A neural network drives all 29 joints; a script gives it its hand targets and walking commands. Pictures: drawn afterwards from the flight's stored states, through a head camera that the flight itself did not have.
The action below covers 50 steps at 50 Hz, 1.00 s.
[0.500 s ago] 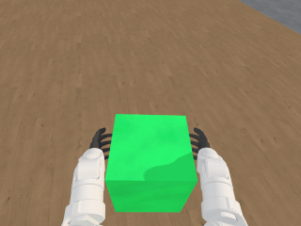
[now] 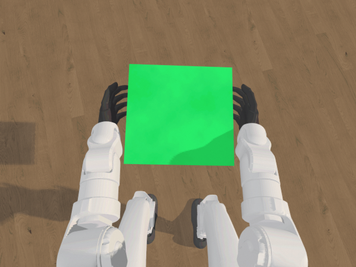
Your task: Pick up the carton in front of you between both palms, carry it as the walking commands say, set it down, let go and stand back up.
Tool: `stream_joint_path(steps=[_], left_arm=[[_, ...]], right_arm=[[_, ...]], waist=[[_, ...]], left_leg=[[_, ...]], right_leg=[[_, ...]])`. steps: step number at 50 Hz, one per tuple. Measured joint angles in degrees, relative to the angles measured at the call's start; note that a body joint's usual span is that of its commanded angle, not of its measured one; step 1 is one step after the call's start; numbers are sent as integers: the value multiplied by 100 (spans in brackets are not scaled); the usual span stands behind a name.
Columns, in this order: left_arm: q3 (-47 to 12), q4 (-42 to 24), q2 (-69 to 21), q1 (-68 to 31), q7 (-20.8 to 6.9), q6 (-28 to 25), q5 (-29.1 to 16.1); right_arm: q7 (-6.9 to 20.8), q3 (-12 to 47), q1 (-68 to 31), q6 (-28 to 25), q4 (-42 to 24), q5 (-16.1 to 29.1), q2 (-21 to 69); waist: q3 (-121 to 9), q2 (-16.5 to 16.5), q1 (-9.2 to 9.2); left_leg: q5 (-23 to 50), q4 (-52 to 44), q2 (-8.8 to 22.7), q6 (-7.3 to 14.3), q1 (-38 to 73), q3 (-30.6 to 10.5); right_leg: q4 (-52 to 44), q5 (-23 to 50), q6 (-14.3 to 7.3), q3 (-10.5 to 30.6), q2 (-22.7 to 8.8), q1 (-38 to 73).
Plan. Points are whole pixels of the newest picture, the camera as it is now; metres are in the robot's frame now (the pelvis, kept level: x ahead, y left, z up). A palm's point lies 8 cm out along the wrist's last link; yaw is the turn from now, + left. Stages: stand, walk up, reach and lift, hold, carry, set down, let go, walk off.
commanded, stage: set down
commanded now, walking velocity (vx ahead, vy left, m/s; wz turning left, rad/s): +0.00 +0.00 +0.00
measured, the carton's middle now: (177, 125) +0.43 +0.01 -0.16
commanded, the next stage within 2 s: none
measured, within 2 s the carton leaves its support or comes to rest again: rests again in 1.50 s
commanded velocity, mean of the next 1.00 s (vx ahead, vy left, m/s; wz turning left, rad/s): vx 0.00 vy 0.00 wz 0.00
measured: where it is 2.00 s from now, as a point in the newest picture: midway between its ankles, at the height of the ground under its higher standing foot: (174, 229)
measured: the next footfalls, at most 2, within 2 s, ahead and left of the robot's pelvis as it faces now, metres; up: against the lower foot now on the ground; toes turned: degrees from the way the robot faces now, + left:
none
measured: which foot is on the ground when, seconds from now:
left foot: down 0.00-1.00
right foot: down 0.00-1.00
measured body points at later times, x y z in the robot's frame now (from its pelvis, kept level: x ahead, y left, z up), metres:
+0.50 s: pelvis -0.01 +0.00 -0.13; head +0.27 +0.02 +0.22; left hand +0.47 +0.18 -0.23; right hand +0.48 -0.12 -0.23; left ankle +0.08 +0.11 -0.62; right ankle +0.07 -0.12 -0.62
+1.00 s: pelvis -0.03 +0.00 -0.23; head +0.32 +0.04 +0.04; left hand +0.51 +0.19 -0.39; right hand +0.51 -0.12 -0.39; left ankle +0.08 +0.11 -0.62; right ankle +0.07 -0.12 -0.62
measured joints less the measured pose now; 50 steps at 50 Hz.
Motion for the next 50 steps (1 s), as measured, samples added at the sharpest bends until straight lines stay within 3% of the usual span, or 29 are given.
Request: stream_joint_path(steps=[13, 29, 43, 50], left_arm=[[416, 616, 152, -706, -180, 339, 414], [38, 1032, 928, -1883, -72, 323, -155], [-118, 1652, 1414, -3105, -31, 343, -179], [-422, 1882, 1730, -3585, 51, 261, -452]], right_arm=[[-13, -513, -634, 301, 505, -344, 56], [-434, -219, -1730, 267, 736, 235, -329], [-584, -271, -2736, 265, 1124, 414, -690], [-714, -48, -3167, 157, 1322, 726, -941]], waist=[[-992, -38, -24], [-511, -43, 31], [343, -49, 17], [931, -76, 26]], left_leg=[[-426, 1281, -21, -16, -1818, -66], [-681, 3051, -78, -75, -3790, -199], [-775, 4189, -97, -13, -4778, -191], [-867, 4718, -92, 29, -5119, -162]], right_leg=[[1280, -458, -14, -67, 7, -1783], [3046, -790, 54, -97, 135, -3682], [4159, -922, 139, -116, 159, -4615], [4680, -1032, 190, -106, 178, -4931]])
